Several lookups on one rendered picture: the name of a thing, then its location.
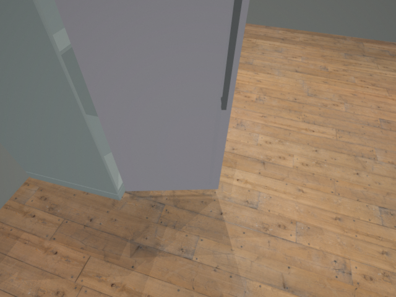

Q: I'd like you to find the fridge door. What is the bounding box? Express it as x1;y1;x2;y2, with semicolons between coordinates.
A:
54;0;249;191

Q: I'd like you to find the handle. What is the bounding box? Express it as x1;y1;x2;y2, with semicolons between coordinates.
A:
221;0;242;110

